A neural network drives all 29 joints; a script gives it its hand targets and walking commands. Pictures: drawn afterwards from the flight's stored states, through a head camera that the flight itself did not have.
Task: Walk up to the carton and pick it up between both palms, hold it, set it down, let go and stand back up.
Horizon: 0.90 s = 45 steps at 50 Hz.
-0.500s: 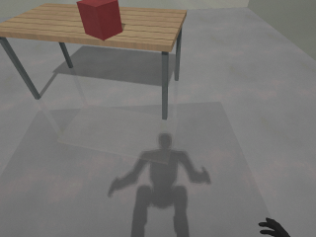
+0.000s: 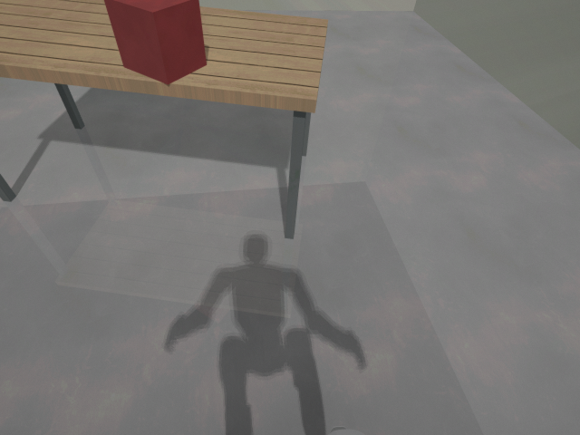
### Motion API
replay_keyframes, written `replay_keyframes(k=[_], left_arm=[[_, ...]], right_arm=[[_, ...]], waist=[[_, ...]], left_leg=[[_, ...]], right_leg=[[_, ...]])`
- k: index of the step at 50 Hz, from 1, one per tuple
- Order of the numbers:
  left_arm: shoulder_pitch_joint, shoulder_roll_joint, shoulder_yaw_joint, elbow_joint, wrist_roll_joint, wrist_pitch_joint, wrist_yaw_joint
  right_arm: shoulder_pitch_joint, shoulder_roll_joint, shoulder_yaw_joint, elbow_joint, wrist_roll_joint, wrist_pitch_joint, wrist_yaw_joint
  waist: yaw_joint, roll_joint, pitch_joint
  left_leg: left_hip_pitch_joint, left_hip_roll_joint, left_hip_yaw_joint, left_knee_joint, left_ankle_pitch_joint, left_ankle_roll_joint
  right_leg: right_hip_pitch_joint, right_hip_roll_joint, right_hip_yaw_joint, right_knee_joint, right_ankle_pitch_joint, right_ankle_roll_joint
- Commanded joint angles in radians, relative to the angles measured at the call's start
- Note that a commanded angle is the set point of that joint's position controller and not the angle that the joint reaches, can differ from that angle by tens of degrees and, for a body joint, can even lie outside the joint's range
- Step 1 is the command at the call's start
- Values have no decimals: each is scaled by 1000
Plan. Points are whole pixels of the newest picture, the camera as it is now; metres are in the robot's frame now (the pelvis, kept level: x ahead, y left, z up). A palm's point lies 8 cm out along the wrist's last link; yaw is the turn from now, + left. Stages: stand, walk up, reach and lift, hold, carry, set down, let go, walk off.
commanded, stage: walk up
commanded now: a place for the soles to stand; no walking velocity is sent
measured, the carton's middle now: (159, 34) +1.23 +0.39 +0.05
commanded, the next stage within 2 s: none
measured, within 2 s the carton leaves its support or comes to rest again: neither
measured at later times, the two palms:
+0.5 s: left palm (25, 386) +0.22 +0.36 -0.06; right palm (488, 426) +0.18 -0.30 -0.10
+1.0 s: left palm (37, 295) +0.38 +0.43 -0.09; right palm (414, 367) +0.26 -0.21 -0.11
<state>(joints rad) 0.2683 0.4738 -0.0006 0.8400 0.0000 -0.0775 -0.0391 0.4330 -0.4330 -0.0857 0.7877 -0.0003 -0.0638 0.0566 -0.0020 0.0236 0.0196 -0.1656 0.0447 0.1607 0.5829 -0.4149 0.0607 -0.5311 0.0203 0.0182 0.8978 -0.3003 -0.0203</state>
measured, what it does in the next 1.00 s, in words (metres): walks ahead: right foot, then left foot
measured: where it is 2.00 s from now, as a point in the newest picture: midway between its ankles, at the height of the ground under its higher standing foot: (211, 366)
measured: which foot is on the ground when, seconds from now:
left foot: down 0.00-0.16, up 0.18-0.60, down 0.62-1.00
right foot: up 0.00-0.12, down 0.14-0.64, up 0.66-0.98, down 1.00-1.00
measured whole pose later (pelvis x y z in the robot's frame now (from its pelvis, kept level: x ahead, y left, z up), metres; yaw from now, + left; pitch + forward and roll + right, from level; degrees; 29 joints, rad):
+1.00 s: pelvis +0.27 +0.12 -0.01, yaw -8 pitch +1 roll +0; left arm 0.31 0.46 0.00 0.84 0.00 -0.09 -0.01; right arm 0.36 -0.44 -0.08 0.78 0.00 -0.02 0.07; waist 0.00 0.03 0.03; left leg -0.22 0.03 0.11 0.62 -0.42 0.02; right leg -0.42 0.01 0.00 0.57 -0.21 -0.03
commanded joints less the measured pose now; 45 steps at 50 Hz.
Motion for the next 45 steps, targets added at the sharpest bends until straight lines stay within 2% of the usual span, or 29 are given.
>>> replay_keyframes(k=[1,2,4,6,7,8,9,11,12,14,16,18,19,22,23,26,27,29,30,31,32,33,34,35,36,38,40,43,45], left_arm=[[-170,114,65,-92,-31,-8,2],[-182,107,63,-85,-31,-6,2],[-121,116,70,-67,-32,-6,8],[114,139,100,-9,-16,-14,26],[231,203,125,19,-6,-16,38],[296,260,147,22,-7,-15,54],[255,312,153,7,-4,-17,65],[102,284,144,-21,-13,-12,66],[46,249,131,-29,-19,-16,62],[45,225,129,-19,-21,-37,64],[64,227,124,-24,-11,-53,55],[74,216,128,-36,-6,-54,45],[83,245,132,-42,-4,-56,43],[123,285,143,-26,1,-46,40],[149,278,142,-26,-2,-47,36],[109,284,141,-25,3,-29,33],[82,284,136,-26,4,-26,32],[16,254,121,-40,-1,-12,28],[26,205,100,-55,5,-8,30],[39,118,71,-75,-2,-7,30],[51,91,64,-72,-4,-4,36],[-3,181,84,-57,6,-5,41],[17,231,97,-44,2,-12,38],[32,210,91,-26,-7,-18,33],[57,170,81,-20,-23,-19,19],[41,175,84,-21,-14,-27,14],[16,158,77,-32,-13,-29,17],[-36,130,76,-54,-13,-31,24],[-24,119,75,-56,-15,-36,23]], right_arm=[[-5,-245,-63,-85,-25,0,-18],[1,-229,-64,-93,-22,1,-17],[-27,-246,-66,-96,-23,10,-17],[-86,-198,-53,-130,-20,13,-20],[-119,-172,-50,-147,-25,13,-19],[-37,-105,-23,-149,-13,11,-13],[-46,-184,-30,-159,-13,22,-6],[-92,-241,-41,-108,-34,35,1],[-83,-222,-38,-92,-30,37,8],[-41,-181,-36,-56,-17,59,22],[-32,-202,-49,-17,-25,62,27],[-62,-182,-42,-20,-21,61,36],[-101,-180,-39,-23,-11,56,35],[-200,-199,-44,-39,-14,56,32],[-257,-186,-41,-56,-24,47,32],[-234,-187,-42,-32,-28,29,31],[-215,-181,-43,-20,-31,21,32],[-68,-185,-62,23,-35,3,14],[20,-228,-75,64,-44,-2,0],[67,-296,-94,67,-63,-5,-15],[3,-350,-98,25,-47,-9,-11],[-76,-354,-105,7,-34,-8,-6],[-90,-342,-93,-4,-27,-3,1],[-111,-283,-76,-18,-27,1,-2],[-124,-252,-67,-33,-29,1,-4],[-100,-261,-60,-47,-22,2,0],[-39,-265,-66,-39,-25,6,0],[-32,-253,-62,-48,-25,16,-7],[-58,-259,-65,-72,-29,18,-4]], waist=[[-137,111,79],[-138,67,68],[-101,105,6],[49,-7,-128],[128,-114,-178],[137,-241,-261],[108,-183,-231],[52,-23,-6],[7,1,55],[-18,-82,150],[-22,-160,94],[-10,-162,44],[6,-187,60],[44,-154,79],[53,-93,119],[62,-193,37],[40,-160,21],[-62,-95,-86],[-97,30,-143],[-121,229,-126],[-102,267,-39],[-94,148,20],[-78,162,76],[-59,114,110],[-53,185,110],[-69,178,30],[-90,151,-27],[-106,196,46],[-92,166,13]], left_leg=[[273,161,-139,-240,647,51],[234,187,-164,-250,629,27],[219,188,-117,-153,678,32],[91,139,-86,99,764,11],[-64,97,-40,308,640,-30],[-333,-2,-76,513,81,-47],[-525,-66,-170,633,-145,-64],[-507,-3,-220,683,-84,-27],[-476,37,-236,629,-18,-28],[-362,53,-268,520,138,-36],[-333,52,-223,504,175,-48],[-341,61,-197,418,160,-61],[-338,69,-170,344,159,-71],[-374,89,-177,255,92,-78],[-410,98,-172,231,98,-77],[-322,87,-155,50,-43,-52],[-295,94,-162,-12,-9,-39],[-58,60,-106,-195,133,-8],[88,6,-87,-210,92,-8],[185,165,-348,-289,-58,33],[225,326,-667,-433,-280,59],[123,373,-700,-439,-374,145],[88,339,-606,-410,-361,173],[47,245,-483,-396,-240,131],[30,198,-391,-382,-112,112],[90,189,-371,-350,-9,142],[203,193,-327,-245,299,177],[177,194,-311,-215,347,187],[131,196,-282,-172,431,178]], right_leg=[[-166,-2,-145,-256,111,-1],[-100,-10,-142,-288,128,-20],[57,2,-140,-357,125,-39],[447,7,-95,-438,240,-65],[639,-37,-57,-442,219,-101],[856,-286,371,-451,43,-181],[820,-457,783,-595,-201,-298],[459,-420,688,-716,-521,-261],[370,-359,557,-728,-463,-195],[226,-234,364,-766,-295,-27],[230,-214,307,-755,-229,-40],[277,-189,250,-729,-203,-79],[264,-197,208,-727,-191,-126],[300,-247,265,-730,-261,-146],[291,-267,287,-740,-263,-173],[367,-242,228,-607,-162,-220],[359,-266,252,-580,-105,-227],[292,-230,148,-396,16,-170],[223,-151,109,-240,-31,-131],[17,-48,-10,-13,-85,-80],[-220,69,-44,110,-190,-28],[-225,19,21,153,-167,-31],[-217,-37,30,145,-148,-31],[-186,-54,21,95,-94,-27],[-159,-58,3,75,-65,-17],[-89,-45,-39,-1,-59,12],[-117,-39,-72,-84,-115,15],[-112,-37,-88,-163,-86,4],[12,-16,-110,-255,-26,2]])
